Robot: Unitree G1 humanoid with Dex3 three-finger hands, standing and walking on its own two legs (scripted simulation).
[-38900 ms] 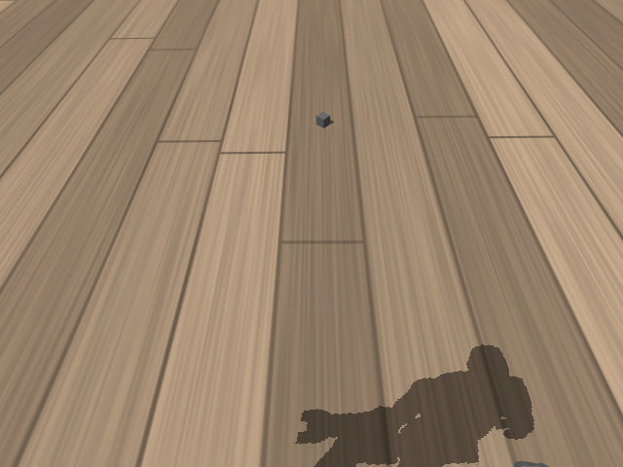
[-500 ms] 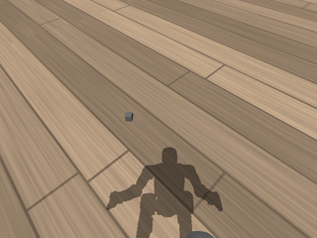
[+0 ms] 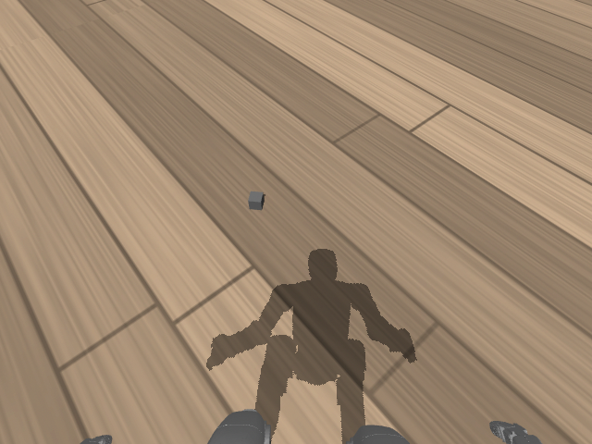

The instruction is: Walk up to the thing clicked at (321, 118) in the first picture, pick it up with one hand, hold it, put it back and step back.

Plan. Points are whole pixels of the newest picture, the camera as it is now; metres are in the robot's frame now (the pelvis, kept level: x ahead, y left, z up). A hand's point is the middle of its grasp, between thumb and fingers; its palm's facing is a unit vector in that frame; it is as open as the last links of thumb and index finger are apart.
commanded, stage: step back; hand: left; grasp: from above
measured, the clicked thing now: (256, 200) +1.05 +0.21 -0.73
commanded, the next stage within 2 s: stand in 0.12 s
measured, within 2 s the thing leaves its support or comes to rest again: neither
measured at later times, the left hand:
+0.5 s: hand out of the picture +0.11 +0.25 -0.13, palm faces -0.05 -0.94 -0.34, open 7.4 cm
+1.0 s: hand out of the picture +0.09 +0.26 -0.13, palm faces -0.05 -0.94 -0.34, open 7.4 cm
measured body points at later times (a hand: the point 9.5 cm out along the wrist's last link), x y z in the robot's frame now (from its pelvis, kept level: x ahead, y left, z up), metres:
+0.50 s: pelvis +0.01 +0.00 +0.02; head +0.02 +0.00 +0.47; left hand +0.11 +0.30 -0.11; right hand +0.09 -0.31 -0.11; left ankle +0.07 +0.13 -0.72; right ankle -0.01 -0.14 -0.72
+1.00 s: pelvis +0.01 +0.00 +0.02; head +0.01 +0.00 +0.47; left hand +0.09 +0.31 -0.11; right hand +0.07 -0.30 -0.11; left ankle +0.07 +0.13 -0.72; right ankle -0.01 -0.14 -0.72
